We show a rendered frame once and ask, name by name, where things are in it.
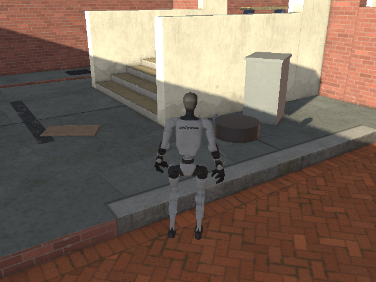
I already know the robot left hand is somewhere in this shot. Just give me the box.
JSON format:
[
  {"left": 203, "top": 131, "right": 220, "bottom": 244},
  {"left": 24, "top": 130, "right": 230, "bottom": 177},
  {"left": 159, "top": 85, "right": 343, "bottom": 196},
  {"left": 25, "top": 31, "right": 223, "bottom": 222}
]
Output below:
[{"left": 155, "top": 161, "right": 169, "bottom": 173}]

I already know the robot left thigh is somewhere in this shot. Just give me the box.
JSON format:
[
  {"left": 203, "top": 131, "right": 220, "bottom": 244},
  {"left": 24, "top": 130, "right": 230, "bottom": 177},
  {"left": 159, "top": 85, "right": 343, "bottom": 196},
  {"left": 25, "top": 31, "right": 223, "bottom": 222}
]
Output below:
[{"left": 168, "top": 163, "right": 180, "bottom": 200}]

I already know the robot right upper arm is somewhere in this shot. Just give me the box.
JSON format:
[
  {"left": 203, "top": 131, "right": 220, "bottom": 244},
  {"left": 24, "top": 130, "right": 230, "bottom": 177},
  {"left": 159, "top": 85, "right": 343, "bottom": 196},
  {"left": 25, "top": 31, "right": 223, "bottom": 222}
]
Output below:
[{"left": 202, "top": 119, "right": 217, "bottom": 152}]

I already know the robot right hand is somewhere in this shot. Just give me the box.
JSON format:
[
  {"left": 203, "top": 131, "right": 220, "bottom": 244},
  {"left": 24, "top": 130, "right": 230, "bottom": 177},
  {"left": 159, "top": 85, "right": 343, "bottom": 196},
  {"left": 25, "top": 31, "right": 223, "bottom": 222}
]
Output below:
[{"left": 211, "top": 169, "right": 225, "bottom": 184}]

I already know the robot left upper arm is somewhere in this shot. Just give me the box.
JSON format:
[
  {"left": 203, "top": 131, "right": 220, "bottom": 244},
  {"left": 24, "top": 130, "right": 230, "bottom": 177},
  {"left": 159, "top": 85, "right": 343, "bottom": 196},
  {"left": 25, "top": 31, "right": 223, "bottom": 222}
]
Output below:
[{"left": 160, "top": 117, "right": 177, "bottom": 150}]

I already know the right robot forearm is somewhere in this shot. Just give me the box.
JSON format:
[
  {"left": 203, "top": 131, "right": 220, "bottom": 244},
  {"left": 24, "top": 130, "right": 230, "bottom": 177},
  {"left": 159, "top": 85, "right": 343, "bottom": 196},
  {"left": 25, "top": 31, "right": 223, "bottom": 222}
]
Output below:
[{"left": 211, "top": 143, "right": 223, "bottom": 170}]

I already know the left robot forearm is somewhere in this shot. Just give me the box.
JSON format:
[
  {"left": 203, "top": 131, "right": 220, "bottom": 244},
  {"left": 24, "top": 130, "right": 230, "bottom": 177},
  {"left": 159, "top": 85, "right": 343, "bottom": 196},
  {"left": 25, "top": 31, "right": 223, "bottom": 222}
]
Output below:
[{"left": 156, "top": 141, "right": 166, "bottom": 163}]

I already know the left robot shin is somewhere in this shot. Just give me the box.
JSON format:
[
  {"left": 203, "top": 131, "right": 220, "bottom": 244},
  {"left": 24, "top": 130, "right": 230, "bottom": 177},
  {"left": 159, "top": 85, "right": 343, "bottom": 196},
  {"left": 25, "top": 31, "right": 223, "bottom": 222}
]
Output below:
[{"left": 169, "top": 190, "right": 177, "bottom": 230}]

